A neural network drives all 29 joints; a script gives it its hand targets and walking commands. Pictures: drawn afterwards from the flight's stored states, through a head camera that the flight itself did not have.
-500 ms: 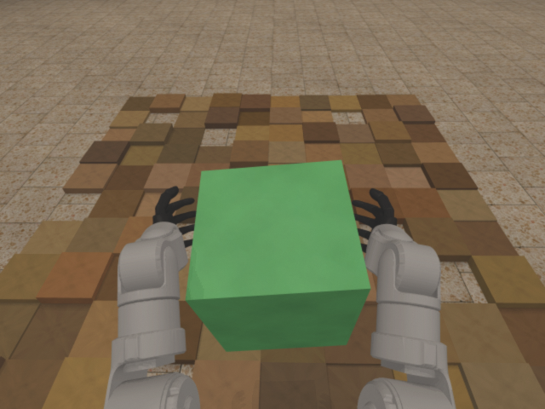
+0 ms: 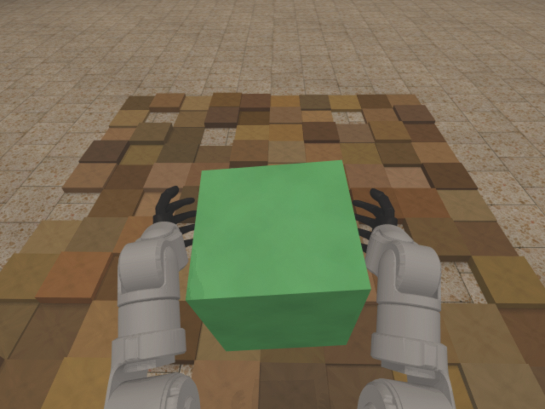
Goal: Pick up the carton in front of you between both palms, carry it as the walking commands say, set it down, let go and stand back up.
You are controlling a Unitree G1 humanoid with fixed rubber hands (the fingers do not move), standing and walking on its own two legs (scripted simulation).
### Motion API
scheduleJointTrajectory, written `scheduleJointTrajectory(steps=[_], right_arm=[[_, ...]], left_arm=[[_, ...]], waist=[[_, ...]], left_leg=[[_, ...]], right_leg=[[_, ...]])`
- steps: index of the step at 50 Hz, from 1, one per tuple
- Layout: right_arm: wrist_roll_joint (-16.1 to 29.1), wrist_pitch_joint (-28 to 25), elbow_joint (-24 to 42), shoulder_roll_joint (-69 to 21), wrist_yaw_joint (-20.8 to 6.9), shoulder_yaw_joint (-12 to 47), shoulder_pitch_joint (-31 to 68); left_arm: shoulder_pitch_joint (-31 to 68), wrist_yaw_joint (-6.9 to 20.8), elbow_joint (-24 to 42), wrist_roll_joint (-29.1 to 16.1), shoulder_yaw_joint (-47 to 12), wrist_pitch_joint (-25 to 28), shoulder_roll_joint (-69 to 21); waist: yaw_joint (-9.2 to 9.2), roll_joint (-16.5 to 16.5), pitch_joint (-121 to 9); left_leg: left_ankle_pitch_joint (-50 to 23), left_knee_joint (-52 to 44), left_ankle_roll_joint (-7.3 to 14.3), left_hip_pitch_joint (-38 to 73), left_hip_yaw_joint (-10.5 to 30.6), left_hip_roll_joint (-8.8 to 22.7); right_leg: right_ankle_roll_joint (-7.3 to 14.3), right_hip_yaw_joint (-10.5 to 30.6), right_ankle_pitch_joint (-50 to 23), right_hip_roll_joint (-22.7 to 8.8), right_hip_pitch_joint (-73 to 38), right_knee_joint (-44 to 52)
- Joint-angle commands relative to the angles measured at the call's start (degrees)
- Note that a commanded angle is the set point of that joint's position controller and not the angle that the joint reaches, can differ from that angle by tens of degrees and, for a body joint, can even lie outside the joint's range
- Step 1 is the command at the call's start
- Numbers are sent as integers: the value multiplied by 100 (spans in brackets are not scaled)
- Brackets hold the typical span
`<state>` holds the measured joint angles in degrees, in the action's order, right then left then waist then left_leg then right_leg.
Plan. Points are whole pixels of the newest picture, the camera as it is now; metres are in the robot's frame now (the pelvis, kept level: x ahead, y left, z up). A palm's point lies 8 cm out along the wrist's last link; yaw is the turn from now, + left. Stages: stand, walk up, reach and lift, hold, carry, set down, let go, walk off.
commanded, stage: carry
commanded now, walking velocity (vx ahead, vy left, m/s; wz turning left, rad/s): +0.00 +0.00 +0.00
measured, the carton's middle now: (279, 263) +0.33 -0.01 +0.04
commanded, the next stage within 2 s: none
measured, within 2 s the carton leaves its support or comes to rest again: neither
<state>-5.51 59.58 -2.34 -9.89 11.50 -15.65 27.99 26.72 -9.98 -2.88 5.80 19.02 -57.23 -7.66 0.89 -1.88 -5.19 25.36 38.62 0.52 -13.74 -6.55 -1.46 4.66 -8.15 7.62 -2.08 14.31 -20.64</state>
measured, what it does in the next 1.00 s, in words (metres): walks ahead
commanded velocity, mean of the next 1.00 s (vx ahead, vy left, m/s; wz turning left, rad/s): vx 0.33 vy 0.00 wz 0.00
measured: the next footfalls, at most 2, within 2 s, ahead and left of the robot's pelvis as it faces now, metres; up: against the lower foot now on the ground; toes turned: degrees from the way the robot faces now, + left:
left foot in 1.14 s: +0.49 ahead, +0.15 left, +0.03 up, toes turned +12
right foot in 1.76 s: +0.84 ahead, -0.05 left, +0.04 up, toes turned -9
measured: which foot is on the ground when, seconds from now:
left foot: down 0.00-0.78, up 0.80-1.00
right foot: down 0.00-1.00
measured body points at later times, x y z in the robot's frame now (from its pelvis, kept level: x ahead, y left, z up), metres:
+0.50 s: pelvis +0.01 +0.00 +0.00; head -0.02 -0.01 +0.45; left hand +0.34 +0.16 +0.11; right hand +0.34 -0.15 +0.11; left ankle -0.06 +0.12 -0.71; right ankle +0.04 -0.05 -0.75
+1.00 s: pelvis +0.20 +0.02 -0.01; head +0.18 +0.01 +0.44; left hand +0.44 +0.19 +0.11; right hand +0.46 -0.12 +0.10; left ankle +0.26 +0.15 -0.67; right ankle +0.08 -0.06 -0.75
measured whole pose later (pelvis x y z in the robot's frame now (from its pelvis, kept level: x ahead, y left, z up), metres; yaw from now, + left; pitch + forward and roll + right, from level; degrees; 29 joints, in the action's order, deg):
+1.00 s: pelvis +0.20 +0.02 -0.01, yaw +1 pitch +4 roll +2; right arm 0.6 66.1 32.8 -7.3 10.6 -2.3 -0.5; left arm -0.1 -10.2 32.8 -0.9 3.6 -66.3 -7.4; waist -2.3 -0.3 -7.2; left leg 17.3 58.8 1.1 -38.5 -7.5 5.3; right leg 2.1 -8.4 17.9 -1.1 -0.1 -14.0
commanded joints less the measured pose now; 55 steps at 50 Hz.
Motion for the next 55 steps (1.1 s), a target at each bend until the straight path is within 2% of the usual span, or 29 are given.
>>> scheduleJointTrajectory(steps=[1, 18, 19, 20, 22, 23, 24, 27, 29, 31, 32, 33, 34, 35, 36, 37, 38, 39, 40, 41, 42, 43, 45, 47, 49, 51, 52, 53, 55], right_arm=[[821, -84, 22, -4267, -5, 3109, 3060], [820, -86, 22, -4268, -6, 3112, 3057], [828, -86, 32, -4295, -10, 3121, 3039], [842, -83, 60, -4326, -18, 3138, 3028], [860, -52, 150, -4349, -34, 3201, 2960], [853, -28, 164, -4350, -47, 3246, 2866], [853, -5, 191, -4359, -65, 3279, 2712], [899, 33, 469, -4513, -138, 3451, 2116], [929, 59, 790, -4570, -196, 3623, 1642], [1014, 110, 1083, -4571, -258, 3709, 1162], [1036, 156, 1178, -4528, -278, 3724, 908], [1094, 197, 1375, -4517, -295, 3784, 808], [1163, 245, 1566, -4488, -307, 3854, 743], [1213, 290, 1759, -4452, -316, 3920, 620], [1284, 316, 2016, -4451, -328, 4034, 517], [1358, 329, 2327, -4454, -344, 4167, 490], [1316, 384, 2290, -4325, -351, 4015, 173], [1413, 441, 2649, -4270, -369, 4094, 98], [1493, 470, 2887, -4301, -383, 4239, 212], [1550, 481, 3013, -4253, -381, 4258, 24], [1585, 491, 3106, -4299, -391, 4284, -238], [1617, 493, 3229, -4369, -390, 4326, -485], [1603, 524, 3499, -4077, -344, 4245, -618], [1549, 572, 3747, -3770, -261, 4298, -729], [1531, 634, 3957, -3394, -173, 4247, -783], [1493, 718, 4186, -3020, -83, 4164, -791], [1465, 773, 4234, -2864, -42, 4108, -837], [1456, 824, 4283, -2734, -9, 4077, -854], [1507, 910, 4363, -2556, 30, 4022, -858]], left_arm=[[3217, 0, 204, -963, -3199, -65, -4230], [3216, -3, 205, -961, -3202, -63, -4234], [3198, -1, 206, -974, -3205, -62, -4247], [3190, 3, 233, -985, -3209, -64, -4250], [3107, -3, 286, -965, -3233, -82, -4255], [3018, -5, 290, -938, -3228, -108, -4250], [2894, -1, 334, -937, -3262, -141, -4278], [2491, 75, 763, -1104, -3595, -215, -4523], [1975, 144, 1052, -1179, -3814, -264, -4611], [1576, 192, 1479, -1236, -4030, -327, -4582], [1402, 210, 1699, -1247, -4091, -361, -4524], [1228, 229, 1900, -1254, -4121, -394, -4478], [1081, 249, 2040, -1253, -4137, -437, -4446], [915, 266, 2132, -1264, -4128, -477, -4406], [697, 281, 2259, -1292, -4131, -495, -4399], [397, 303, 2388, -1340, -4160, -499, -4458], [323, 315, 2578, -1405, -4233, -543, -4380], [47, 296, 2628, -1380, -4201, -576, -4270], [-6, 284, 2769, -1388, -4221, -605, -4295], [-116, 298, 3015, -1497, -4337, -655, -4349], [-82, 327, 3439, -1657, -4499, -668, -4389], [-247, 345, 3650, -1745, -4599, -701, -4375], [-233, 355, 3974, -1859, -4773, -745, -4228], [-383, 331, 4192, -1943, -4738, -798, -3826], [-439, 282, 4348, -1983, -4701, -885, -3486], [-561, 206, 4393, -2000, -4608, -991, -3177], [-625, 160, 4391, -1997, -4542, -1048, -3042], [-688, 119, 4389, -1973, -4481, -1101, -2918], [-788, 62, 4433, -1940, -4401, -1193, -2737]], waist=[[-67, -103, -1521], [-70, -97, -1520], [-83, -137, -1569], [-104, -237, -1559], [-134, -620, -1362], [-123, -669, -1155], [-113, -600, -1048], [-72, -315, -1126], [-32, -57, -1141], [10, 600, -1030], [25, 842, -955], [45, 998, -720], [87, 1048, -380], [126, 895, -218], [97, 718, -337], [-111, 546, -702], [-285, 232, -1000], [-307, -1245, -1115], [-259, -1442, -1030], [-277, -659, -981], [-267, -187, -996], [-259, -43, -926], [-203, -240, -765], [-249, -431, -569], [-260, -387, -325], [-288, -532, -97], [-292, -675, 2], [-239, -809, -4], [-116, -1015, -409]], left_leg=[[-854, -593, 266, -312, 807, 697], [-899, -598, 273, -299, 806, 704], [-641, -572, 275, -326, 767, 654], [-212, -329, 301, -478, 639, 505], [569, 292, 312, -1052, 252, 178], [646, 301, 342, -1160, 168, 169], [635, 137, 387, -1090, 126, 182], [340, -608, 546, -440, 82, 155], [102, -991, 652, 108, 472, 417], [-424, -1236, 868, 499, 1483, 1039], [-800, -1302, 1047, 893, 2023, 1344], [-1216, -1348, 1248, 1225, 2455, 1614], [-1823, -1320, 1373, 1515, 2645, 1773], [-2560, -1183, 1370, 1672, 2591, 1801], [-3111, -961, 1223, 1527, 2253, 1729], [-3164, -531, 910, 757, 1541, 1484], [-2889, 486, 539, -530, 767, 1080], [-2035, 2238, 128, -2053, -107, 283], [159, 2779, 58, -3158, -12, 59], [437, 3064, 105, -3359, 302, 361], [349, 3201, 124, -3481, 300, 441], [135, 3190, 147, -3621, 281, 542], [-292, 2847, 78, -3629, 153, 709], [-656, 2542, 43, -3550, -49, 728], [-1041, 1746, 38, -3280, -202, 755], [-1376, 697, 109, -2720, -482, 672], [-1541, 356, 167, -2322, -709, 535], [-1766, 192, 243, -1887, -820, 405], [-1958, -45, 332, -797, -1062, 58]], right_leg=[[-379, 936, -1752, -976, -1350, 49], [-366, 926, -1785, -968, -1339, 12], [-339, 993, -1155, -974, -1345, 106], [-244, 1184, 2, -1015, -1350, 294], [134, 1955, 2898, -1412, -1293, 1017], [279, 2142, 3502, -1580, -1090, 1287], [346, 2130, 3544, -1643, -912, 1414], [200, 1516, 2586, -1385, -761, 1223], [-21, 950, 1938, -1047, -509, 745], [-216, 371, 1193, -567, 27, -532], [-293, 168, 1075, -350, 630, -1191], [-339, 85, 1386, -178, 1364, -1517], [-368, 25, 1668, -42, 2017, -1393], [-361, 33, 1724, 37, 2227, -1222], [-334, 4, 1531, 133, 1765, -869], [-268, -22, 953, 192, 289, -3], [-173, 354, 703, -123, -1569, 472], [232, 2472, 291, -1359, -2626, 919], [675, 3285, -1062, -2084, -3294, 707], [827, 3004, -1586, -2099, -3250, 437], [717, 2684, -1694, -1990, -3198, 387], [562, 2412, -1429, -1885, -3086, 499], [360, 1728, -1213, -1581, -2719, 763], [346, 1288, -1407, -1428, -2380, 958], [334, 909, -1601, -1267, -1972, 1167], [283, 551, -1926, -1117, -1615, 1364], [247, 374, -2197, -1093, -1435, 1455], [183, 216, -2922, -1097, -1344, 1316], [-22, -188, -4480, -1006, -1348, 359]])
